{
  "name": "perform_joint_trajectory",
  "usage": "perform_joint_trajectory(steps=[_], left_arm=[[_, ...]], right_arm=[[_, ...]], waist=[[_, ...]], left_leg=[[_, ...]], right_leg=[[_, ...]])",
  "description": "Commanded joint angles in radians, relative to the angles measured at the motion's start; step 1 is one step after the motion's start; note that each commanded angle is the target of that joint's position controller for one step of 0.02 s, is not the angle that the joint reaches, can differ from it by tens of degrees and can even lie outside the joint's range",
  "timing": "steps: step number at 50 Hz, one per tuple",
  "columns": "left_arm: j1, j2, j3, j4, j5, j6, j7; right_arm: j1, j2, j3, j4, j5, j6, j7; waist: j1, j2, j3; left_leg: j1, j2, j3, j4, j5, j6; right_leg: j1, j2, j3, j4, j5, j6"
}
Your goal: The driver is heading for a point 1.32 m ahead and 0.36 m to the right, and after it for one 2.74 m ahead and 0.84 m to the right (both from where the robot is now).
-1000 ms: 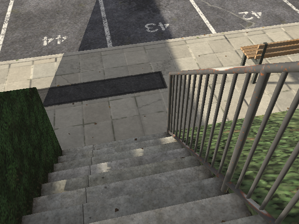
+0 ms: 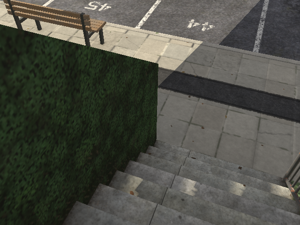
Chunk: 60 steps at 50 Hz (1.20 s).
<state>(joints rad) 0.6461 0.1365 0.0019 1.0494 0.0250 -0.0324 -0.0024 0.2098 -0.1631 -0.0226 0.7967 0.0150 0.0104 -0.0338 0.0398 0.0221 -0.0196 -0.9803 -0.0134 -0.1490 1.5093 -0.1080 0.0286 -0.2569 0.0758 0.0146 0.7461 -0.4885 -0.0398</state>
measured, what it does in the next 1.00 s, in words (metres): goes down, turning right: left foot 0.19 m lower, then right foot 0.20 m lower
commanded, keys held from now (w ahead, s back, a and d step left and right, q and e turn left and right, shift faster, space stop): w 0.36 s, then w+e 0.64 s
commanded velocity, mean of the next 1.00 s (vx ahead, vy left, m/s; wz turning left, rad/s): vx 0.50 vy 0.00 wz -0.21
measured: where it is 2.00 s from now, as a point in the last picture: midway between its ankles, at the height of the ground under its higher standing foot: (186, 214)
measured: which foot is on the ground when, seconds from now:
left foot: up 0.00-0.28, down 0.30-0.84, up 0.86-1.00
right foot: down 0.00-0.30, up 0.32-0.82, down 0.84-1.00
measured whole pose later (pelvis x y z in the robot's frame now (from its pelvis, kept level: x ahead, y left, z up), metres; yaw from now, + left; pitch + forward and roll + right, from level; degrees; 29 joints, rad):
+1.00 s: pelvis +0.51 +0.01 -0.39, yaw -18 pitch +1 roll +0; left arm 0.44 0.19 0.04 0.94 0.00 0.01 -0.03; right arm 0.23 -0.20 -0.05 0.83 0.03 -0.06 -0.04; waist 0.01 0.00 0.00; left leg -0.86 0.06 -0.10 1.81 -0.47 0.00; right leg -0.36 0.13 0.06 0.78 -0.43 -0.09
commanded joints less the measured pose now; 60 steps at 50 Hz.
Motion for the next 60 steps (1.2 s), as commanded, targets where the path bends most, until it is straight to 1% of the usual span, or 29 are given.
perform_joint_trajectory(steps=[1,4,8,12,14,15,16,17,18,20,23,26,28,30,37,39,41,42,43,44,45,46,47,48,50,52,54,56,60], left_arm=[[-0.153,0.182,0.018,-0.093,-0.012,-0.026,0.041],[0.088,0.114,0.009,-0.037,-0.055,-0.038,0.067],[0.001,0.116,0.011,-0.075,-0.04,-0.001,0.087],[-0.013,0.11,0.033,-0.077,-0.056,0.009,0.079],[-0.169,0.168,0.058,-0.066,-0.036,-0.003,0.055],[-0.149,0.154,0.057,-0.055,-0.061,-0.016,0.04],[-0.089,0.078,0.059,-0.027,-0.048,-0.023,0.022],[0.084,0.063,0.046,-0.053,-0.066,-0.035,0.009],[0.05,0.115,0.05,-0.087,-0.071,-0.031,0.011],[-0.129,0.126,0.052,-0.199,-0.1,-0.004,0.052],[-0.207,0.092,0.055,-0.2,-0.059,0.051,0.059],[-0.166,0.102,0.067,-0.204,-0.034,0.053,0.035],[-0.302,0.152,0.083,-0.266,-0.053,0.047,0.016],[-0.366,0.129,0.078,-0.317,-0.02,0.052,-0.003],[-0.457,0.128,0.067,-0.331,-0.011,0.08,-0.034],[-0.569,0.118,0.065,-0.371,-0.05,0.061,-0.052],[-0.279,0.195,0.105,-0.254,-0.053,0.049,-0.045],[-0.016,0.227,0.13,-0.179,-0.047,0.044,-0.044],[0.202,0.228,0.122,-0.087,-0.032,0.047,-0.045],[0.069,0.241,0.084,-0.1,-0.009,0.032,-0.052],[0.002,0.193,0.074,-0.145,-0.027,0.041,-0.054],[-0.01,0.173,0.065,-0.152,-0.031,0.042,-0.049],[-0.104,0.241,0.089,-0.163,-0.051,0.042,-0.042],[-0.118,0.275,0.092,-0.142,-0.04,0.038,-0.031],[-0.357,0.145,0.039,-0.25,-0.01,0.002,0.011],[-0.352,0.209,0.058,-0.227,0.002,-0.01,0.049],[-0.197,0.131,0.042,-0.162,-0.055,-0.032,0.072],[-0.18,0.101,0.035,-0.164,-0.094,-0.02,0.1],[-0.24,0.115,0.052,-0.182,-0.06,0.008,0.089]], right_arm=[[0.097,-0.012,-0.006,-0.023,-0.022,-0.014,0.031],[-0.185,-0.068,-0.022,-0.117,-0.003,-0.031,0.054],[-0.256,-0.032,-0.015,-0.159,-0.003,-0.048,0.106],[-0.234,-0.08,-0.026,-0.164,0.016,-0.037,0.092],[0.262,-0.191,-0.089,0.01,0.018,-0.033,0.086],[0.417,-0.18,-0.091,0.052,-0.021,-0.038,0.062],[0.588,-0.167,-0.066,0.151,-0.046,-0.043,0.063],[0.488,-0.203,-0.049,0.128,-0.045,-0.041,0.072],[0.428,-0.17,-0.04,0.09,-0.021,-0.034,0.083],[0.335,-0.229,-0.055,0.122,-0.008,-0.027,0.079],[0.157,-0.073,0.016,0.11,-0.063,-0.076,0.043],[0.218,-0.166,0.003,0.155,-0.075,-0.087,0.011],[0.282,-0.112,0.004,0.183,-0.021,-0.102,-0.011],[0.299,-0.084,0.014,0.203,0.002,-0.101,-0.03],[0.383,-0.108,-0.005,0.192,-0.005,-0.092,-0.01],[0.412,-0.109,-0.015,0.201,-0.008,-0.06,-0.027],[0.289,-0.164,-0.034,0.189,-0.01,-0.047,-0.016],[0.163,-0.2,-0.044,0.164,-0.014,-0.066,-0.009],[0.076,-0.18,-0.051,0.153,-0.025,-0.091,-0.008],[0.31,-0.077,-0.034,0.081,0.008,-0.125,0.013],[0.24,-0.146,-0.044,0.033,-0.005,-0.131,0.025],[0.156,-0.17,-0.05,0.012,0.026,-0.117,0.019],[0.13,-0.105,-0.042,-0.011,0.01,-0.1,-0.001],[0.074,-0.025,-0.017,-0.062,0.034,-0.096,-0.004],[-0.022,-0.154,-0.05,-0.111,0.014,-0.061,-0.027],[0.101,-0.093,-0.046,-0.051,-0.059,-0.06,-0.03],[0.031,-0.154,-0.063,-0.083,-0.016,-0.073,0.001],[-0.149,-0.071,-0.035,-0.156,-0.055,-0.078,0.016],[0.045,-0.115,-0.049,-0.139,-0.042,-0.064,0.041]], waist=[[-0.128,-0.127,0.05],[0.048,-0.111,0.13],[0.081,-0.117,0.15],[0.128,-0.11,0.174],[-0.132,-0.188,0.007],[-0.231,0.002,-0.011],[-0.237,0.265,-0.024],[-0.09,0.385,-0.144],[-0.106,0.298,-0.236],[-0.045,0.117,-0.132],[0.036,0.05,0.098],[0.059,0.084,0.012],[0.01,0.093,0.022],[0.003,0.083,0.061],[-0.09,0.052,0.145],[-0.156,0.056,0.19],[-0.012,0.046,0.059],[0.16,0.03,-0.017],[0.295,-0.238,0.031],[0.034,-0.587,-0.069],[0.049,-0.45,-0.14],[0.048,-0.077,-0.124],[-0.022,0.071,-0.094],[-0.043,-0.009,-0.098],[-0.143,0.088,0.076],[-0.161,-0.037,-0.032],[-0.104,-0.078,0.003],[-0.038,0.036,0.036],[-0.101,-0.137,0.024]], left_leg=[[0.298,0.056,0.068,-0.193,0.391,-0.037],[-0.153,0.101,-0.019,-0.587,0.458,-0.003],[0.407,0.028,0.092,-0.946,0.694,-0.039],[0.466,0.078,0.055,-1.185,0.59,-0.028],[0.867,0.149,0.04,-1.122,0.653,0.038],[1.01,0.108,0.176,-1.287,0.614,0.047],[1.37,0.207,0.089,-1.022,0.942,0.096],[1.472,0.324,-0.022,-0.697,1.097,0.165],[1.414,0.343,-0.085,-0.755,0.795,0.205],[0.998,0.447,-0.361,-1.095,-0.275,0.3],[0.466,0.36,-0.217,-1.065,-0.049,0.219],[0.48,0.311,-0.129,-1.006,0.145,0.203],[0.664,0.276,-0.097,-0.945,-0.006,0.134],[0.623,0.239,0.003,-0.852,-0.015,0.129],[0.647,0.284,0.048,-0.576,-0.113,0.115],[0.696,0.271,0.089,-0.485,-0.055,0.09],[0.517,0.247,0.185,-0.214,0.274,0.07],[0.44,0.208,0.234,0.067,0.392,0.033],[0.175,0.029,0.297,0.74,-0.315,-0.02],[-0.146,-0.028,0.105,0.782,-0.735,-0.026],[-0.202,0.004,0.084,0.682,-0.741,-0.05],[-0.235,0.056,0.067,0.556,-0.584,-0.017],[-0.225,0.081,0.092,0.494,-0.544,-0.018],[-0.313,0.106,0.011,0.403,-0.422,-0.028],[-0.037,0.119,-0.006,-0.14,-0.038,-0.062],[0.298,0.074,0.056,-0.218,0.228,-0.104],[0.176,0.077,-0.017,-0.476,0.523,-0.07],[0.51,-0.002,0.063,-0.884,0.777,-0.075],[0.626,-0.011,0.026,-0.764,0.609,-0.056]], right_leg=[[-0.317,-0.233,0.314,-0.253,0.499,-0.158],[0.191,-0.247,0.385,-0.108,0.3,-0.142],[-0.173,-0.167,0.229,-0.065,0.103,-0.131],[-0.004,-0.161,0.223,0.16,0.232,-0.103],[-0.094,-0.167,0.241,0.554,0.414,-0.079],[-0.138,-0.029,0.122,0.881,0.382,-0.021],[-0.557,0.112,0.15,1.371,-0.476,0.012],[-0.749,0.048,0.256,1.433,-0.503,0.02],[-0.768,0.001,0.256,1.307,-0.396,0.029],[-0.776,-0.083,0.117,1.114,-0.03,0.016],[-0.607,-0.116,0.214,0.747,0.314,0.039],[-0.497,-0.105,0.165,0.65,0.485,0.072],[-0.648,-0.119,0.3,0.393,0.72,0.026],[-0.586,-0.086,0.268,0.201,0.966,0.028],[-0.485,-0.077,0.15,0.132,0.965,0.013],[-0.463,-0.073,0.004,-0.042,0.767,0.026],[0.024,-0.041,-0.104,-0.11,0.77,-0.026],[0.319,-0.027,-0.136,-0.254,0.889,-0.076],[0.514,-0.119,-0.002,-0.316,1.102,-0.183],[0.684,-0.246,0.286,-0.027,1.615,-0.292],[0.672,-0.31,0.356,-0.052,1.594,-0.334],[0.547,-0.326,0.38,-0.105,1.099,-0.319],[0.397,-0.308,0.447,-0.102,0.875,-0.319],[0.323,-0.435,0.671,-0.161,0.653,-0.373],[-0.19,-0.278,0.54,-0.225,0.599,-0.262],[-0.323,-0.186,0.449,-0.168,0.811,-0.241],[-0.156,-0.123,0.407,-0.044,0.574,-0.212],[-0.375,0.007,0.285,0.001,0.215,-0.159],[-0.35,0.011,0.399,0.249,0.193,-0.191]])
Velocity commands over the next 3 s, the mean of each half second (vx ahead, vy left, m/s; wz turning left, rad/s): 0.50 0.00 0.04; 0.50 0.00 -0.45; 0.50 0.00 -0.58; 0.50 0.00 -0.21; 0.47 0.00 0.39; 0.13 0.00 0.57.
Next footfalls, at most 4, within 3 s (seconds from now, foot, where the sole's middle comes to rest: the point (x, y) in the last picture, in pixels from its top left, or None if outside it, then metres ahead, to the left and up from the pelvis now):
0.30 left None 0.32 0.18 -0.94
0.84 right None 0.51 -0.06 -1.13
1.28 left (151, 218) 0.81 0.05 -1.33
1.86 right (209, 217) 0.91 -0.36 -1.52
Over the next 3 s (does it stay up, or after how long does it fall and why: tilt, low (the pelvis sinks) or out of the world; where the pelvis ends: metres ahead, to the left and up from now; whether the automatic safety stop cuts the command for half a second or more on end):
stays up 1.26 -0.47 -1.15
